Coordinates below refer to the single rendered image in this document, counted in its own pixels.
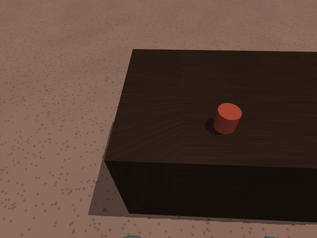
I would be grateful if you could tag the can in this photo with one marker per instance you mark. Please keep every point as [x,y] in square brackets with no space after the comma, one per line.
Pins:
[227,118]

